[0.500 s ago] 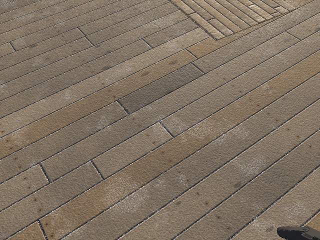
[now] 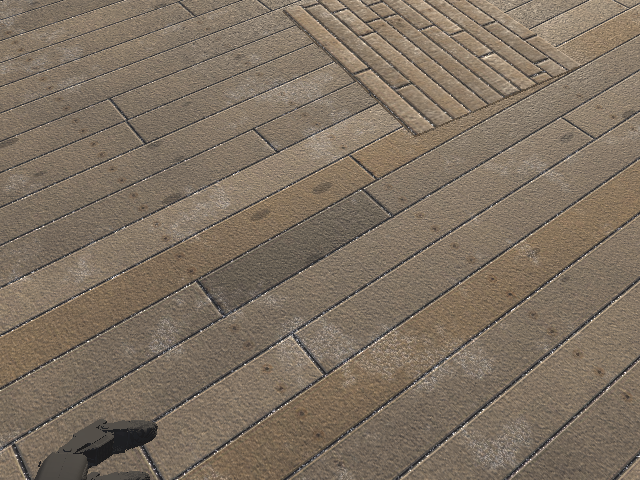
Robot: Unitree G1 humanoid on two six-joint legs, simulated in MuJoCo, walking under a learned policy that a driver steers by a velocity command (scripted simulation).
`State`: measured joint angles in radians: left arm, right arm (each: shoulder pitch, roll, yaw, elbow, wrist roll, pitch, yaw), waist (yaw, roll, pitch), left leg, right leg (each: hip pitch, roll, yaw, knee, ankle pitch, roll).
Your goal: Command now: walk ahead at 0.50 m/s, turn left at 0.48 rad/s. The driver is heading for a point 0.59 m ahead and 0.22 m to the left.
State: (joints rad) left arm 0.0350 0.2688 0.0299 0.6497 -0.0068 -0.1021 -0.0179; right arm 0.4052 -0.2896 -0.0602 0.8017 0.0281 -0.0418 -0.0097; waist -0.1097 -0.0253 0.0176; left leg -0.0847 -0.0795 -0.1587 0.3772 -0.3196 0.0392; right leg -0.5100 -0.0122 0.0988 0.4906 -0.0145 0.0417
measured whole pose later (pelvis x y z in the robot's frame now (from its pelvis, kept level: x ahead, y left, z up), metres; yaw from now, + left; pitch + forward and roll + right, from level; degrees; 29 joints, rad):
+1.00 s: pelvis +0.50 +0.14 -0.01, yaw +33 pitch +1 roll +1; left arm 0.05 0.28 0.03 0.72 0.02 -0.10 -0.03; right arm 0.34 -0.29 -0.06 0.73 0.01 -0.02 -0.02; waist -0.07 -0.04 0.03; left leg -0.09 -0.13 -0.15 0.46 -0.38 0.07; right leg -0.51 0.00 0.05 0.48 0.11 0.01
